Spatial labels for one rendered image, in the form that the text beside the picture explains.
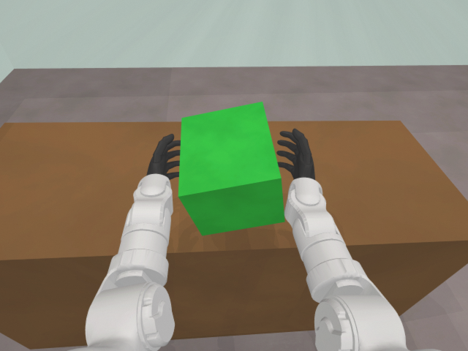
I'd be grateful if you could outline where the pedestal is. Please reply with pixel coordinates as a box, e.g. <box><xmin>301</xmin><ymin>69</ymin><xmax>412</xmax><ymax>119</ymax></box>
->
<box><xmin>0</xmin><ymin>121</ymin><xmax>468</xmax><ymax>350</ymax></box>

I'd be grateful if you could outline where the robot left hand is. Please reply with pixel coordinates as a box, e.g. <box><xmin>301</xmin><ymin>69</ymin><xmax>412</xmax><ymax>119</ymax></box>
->
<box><xmin>147</xmin><ymin>134</ymin><xmax>181</xmax><ymax>180</ymax></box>

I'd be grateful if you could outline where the robot right hand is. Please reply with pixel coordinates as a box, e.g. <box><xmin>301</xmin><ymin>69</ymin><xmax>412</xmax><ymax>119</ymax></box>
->
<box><xmin>276</xmin><ymin>129</ymin><xmax>315</xmax><ymax>180</ymax></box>

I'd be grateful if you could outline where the carton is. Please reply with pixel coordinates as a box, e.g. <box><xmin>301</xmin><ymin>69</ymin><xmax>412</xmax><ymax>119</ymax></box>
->
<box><xmin>178</xmin><ymin>102</ymin><xmax>285</xmax><ymax>235</ymax></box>

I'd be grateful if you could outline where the robot right upper arm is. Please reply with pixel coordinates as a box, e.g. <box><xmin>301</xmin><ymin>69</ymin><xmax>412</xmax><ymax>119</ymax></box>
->
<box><xmin>314</xmin><ymin>295</ymin><xmax>441</xmax><ymax>351</ymax></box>

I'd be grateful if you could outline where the robot left upper arm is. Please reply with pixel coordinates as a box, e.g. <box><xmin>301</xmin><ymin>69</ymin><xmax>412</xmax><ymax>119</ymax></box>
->
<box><xmin>67</xmin><ymin>282</ymin><xmax>175</xmax><ymax>351</ymax></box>

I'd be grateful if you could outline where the robot right forearm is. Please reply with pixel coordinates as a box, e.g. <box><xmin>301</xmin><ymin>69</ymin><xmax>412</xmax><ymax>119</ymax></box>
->
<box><xmin>284</xmin><ymin>178</ymin><xmax>406</xmax><ymax>341</ymax></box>

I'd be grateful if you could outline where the robot left forearm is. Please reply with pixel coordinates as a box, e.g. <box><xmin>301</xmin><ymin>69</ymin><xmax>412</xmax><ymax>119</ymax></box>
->
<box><xmin>86</xmin><ymin>174</ymin><xmax>173</xmax><ymax>345</ymax></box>

